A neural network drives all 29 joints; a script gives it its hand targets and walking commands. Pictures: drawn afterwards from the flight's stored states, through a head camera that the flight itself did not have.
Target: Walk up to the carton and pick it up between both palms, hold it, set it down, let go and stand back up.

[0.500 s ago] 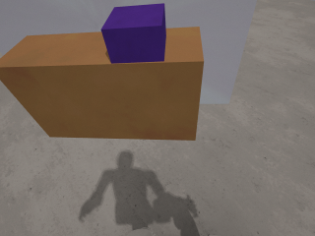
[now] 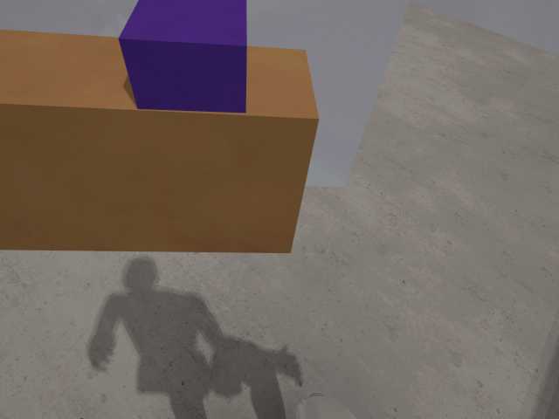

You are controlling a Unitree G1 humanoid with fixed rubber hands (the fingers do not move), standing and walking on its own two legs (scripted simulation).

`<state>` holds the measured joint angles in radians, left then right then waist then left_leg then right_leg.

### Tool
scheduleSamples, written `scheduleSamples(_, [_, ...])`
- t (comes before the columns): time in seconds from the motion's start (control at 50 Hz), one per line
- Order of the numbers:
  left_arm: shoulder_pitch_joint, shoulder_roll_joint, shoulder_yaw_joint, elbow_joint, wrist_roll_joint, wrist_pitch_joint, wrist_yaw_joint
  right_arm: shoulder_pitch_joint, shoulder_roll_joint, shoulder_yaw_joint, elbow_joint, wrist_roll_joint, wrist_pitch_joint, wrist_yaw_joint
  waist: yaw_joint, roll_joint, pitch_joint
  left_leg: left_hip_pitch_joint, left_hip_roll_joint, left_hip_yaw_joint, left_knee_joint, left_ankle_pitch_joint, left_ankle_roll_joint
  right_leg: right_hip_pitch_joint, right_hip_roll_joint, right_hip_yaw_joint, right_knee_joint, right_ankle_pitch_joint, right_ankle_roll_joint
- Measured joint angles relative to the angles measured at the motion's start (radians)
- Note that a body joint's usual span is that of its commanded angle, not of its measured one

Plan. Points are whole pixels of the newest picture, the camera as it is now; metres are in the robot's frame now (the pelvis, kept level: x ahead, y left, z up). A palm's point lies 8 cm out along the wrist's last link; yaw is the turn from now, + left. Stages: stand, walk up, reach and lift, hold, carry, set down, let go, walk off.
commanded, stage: walk up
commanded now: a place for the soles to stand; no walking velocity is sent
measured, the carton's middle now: (194, 51) +0.97 +0.24 +0.03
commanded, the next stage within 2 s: none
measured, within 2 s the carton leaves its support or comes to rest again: neither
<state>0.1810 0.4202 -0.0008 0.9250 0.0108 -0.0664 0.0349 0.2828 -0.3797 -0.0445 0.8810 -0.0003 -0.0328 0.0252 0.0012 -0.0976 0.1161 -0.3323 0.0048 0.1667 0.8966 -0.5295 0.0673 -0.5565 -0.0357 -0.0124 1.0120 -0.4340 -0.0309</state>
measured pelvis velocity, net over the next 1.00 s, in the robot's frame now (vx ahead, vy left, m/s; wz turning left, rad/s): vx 0.05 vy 0.03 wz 0.01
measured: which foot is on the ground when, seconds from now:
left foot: down 0.00-0.04, up 0.06-0.34, down 0.36-1.00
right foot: up 0.00-0.00, down 0.02-0.38, up 0.40-0.60, down 0.62-1.00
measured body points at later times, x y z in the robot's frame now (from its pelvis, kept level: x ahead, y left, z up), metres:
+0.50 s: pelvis +0.05 +0.05 +0.00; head +0.08 +0.03 +0.45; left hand +0.09 +0.38 -0.11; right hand +0.12 -0.26 -0.14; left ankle +0.09 +0.13 -0.69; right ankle +0.08 -0.11 -0.68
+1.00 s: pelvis +0.05 +0.03 +0.00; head +0.07 +0.02 +0.45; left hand +0.12 +0.34 -0.12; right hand +0.12 -0.28 -0.13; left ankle +0.09 +0.13 -0.69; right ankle +0.08 -0.10 -0.69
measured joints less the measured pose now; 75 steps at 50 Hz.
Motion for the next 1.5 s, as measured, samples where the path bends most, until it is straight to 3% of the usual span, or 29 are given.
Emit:
scheduleSamples(0.04, [0.003,-0.002,0.000,0.000,0.000,-0.025,0.000,-0.003,0.000,0.000,-0.012,0.000,0.009,0.000,0.000,0.021,0.010,-0.005,0.010,-0.005,0.044,-0.013,-0.002,0.041,0.004,-0.013,-0.096,0.047,-0.001])
scheduleSamples(0.12, [0.046,-0.015,0.000,0.001,0.000,-0.042,0.000,-0.018,0.000,0.000,-0.020,0.000,0.030,0.000,0.001,0.100,0.022,-0.062,0.015,-0.078,0.297,-0.017,-0.002,0.100,0.025,-0.046,-0.079,0.037,-0.010])
scheduleSamples(0.16, [0.077,-0.015,0.000,0.001,0.000,-0.036,0.000,-0.034,0.000,0.000,-0.025,0.000,0.031,0.000,0.000,0.128,0.022,-0.087,0.016,-0.098,0.341,-0.014,-0.002,0.125,0.023,-0.045,-0.079,0.025,-0.010])
scheduleSamples(0.26, [0.126,-0.015,0.000,0.001,0.000,-0.022,0.000,-0.056,-0.001,0.000,-0.031,0.000,0.031,0.000,-0.001,0.205,0.021,-0.120,0.023,-0.151,0.301,-0.011,-0.002,0.161,0.018,-0.050,-0.079,0.001,-0.010])
scheduleSamples(0.34, [0.125,-0.015,0.000,0.000,0.000,-0.011,0.000,-0.055,-0.001,0.000,-0.010,0.000,0.030,0.000,-0.001,0.236,0.014,-0.117,0.024,-0.152,0.136,-0.012,-0.002,0.157,-0.001,-0.058,-0.079,-0.010,0.000])
scheduleSamples(0.38, [0.119,-0.015,0.000,0.001,0.000,0.005,0.000,-0.055,0.001,0.000,0.012,0.000,0.015,0.000,-0.001,0.228,0.015,-0.110,0.016,-0.140,0.078,0.085,-0.009,0.150,-0.016,-0.049,-0.065,-0.018,0.009])
scheduleSamples(0.48, [0.087,-0.018,0.000,0.000,0.000,0.039,0.000,-0.054,0.004,0.000,0.072,0.000,-0.006,-0.010,-0.001,0.179,0.013,-0.111,0.006,-0.116,0.056,0.081,-0.011,0.120,0.028,0.043,-0.043,-0.035,0.009])
scheduleSamples(0.62, [0.039,-0.010,0.000,0.001,0.000,0.023,0.000,-0.057,0.004,0.000,0.083,0.000,-0.007,-0.020,-0.001,0.067,0.013,-0.111,0.006,-0.085,0.046,0.080,-0.015,0.125,0.020,0.048,-0.060,-0.018,0.010])
scheduleSamples(0.7, [0.017,-0.026,0.000,0.005,0.000,-0.008,0.000,-0.064,0.004,0.000,0.080,0.000,0.005,-0.021,0.000,0.046,0.010,-0.110,0.009,-0.090,0.045,0.082,-0.017,0.128,0.022,0.045,-0.062,-0.036,0.037])
scheduleSamples(1.18, [0.005,-0.035,0.000,0.054,0.000,0.022,-0.004,-0.100,0.004,0.000,0.108,0.000,-0.008,-0.021,-0.001,0.132,0.003,-0.110,0.009,-0.089,0.046,0.086,-0.019,0.129,0.019,0.042,-0.063,-0.031,0.038])
scheduleSamples(1.32, [0.018,-0.026,0.000,0.053,0.000,-0.023,-0.025,-0.078,0.004,0.000,0.113,0.000,0.020,0.011,0.000,0.138,-0.024,-0.107,0.015,-0.099,0.041,0.060,-0.019,0.131,0.018,0.025,-0.061,-0.069,0.037])
scheduleSamples(1.42, [0.109,-0.022,0.000,0.054,0.000,-0.044,-0.023,-0.082,-0.004,0.000,0.105,0.000,0.041,0.016,0.000,0.147,-0.026,-0.136,0.013,-0.131,0.212,0.008,-0.019,0.190,0.014,0.018,-0.061,-0.088,0.032])
scheduleSamples(1.5, [0.173,-0.022,0.000,0.054,0.000,-0.035,-0.021,-0.087,-0.017,0.000,0.096,0.000,0.041,0.016,0.000,0.174,-0.026,-0.148,0.013,-0.156,0.223,0.007,-0.019,0.253,0.001,0.009,-0.061,-0.131,0.037])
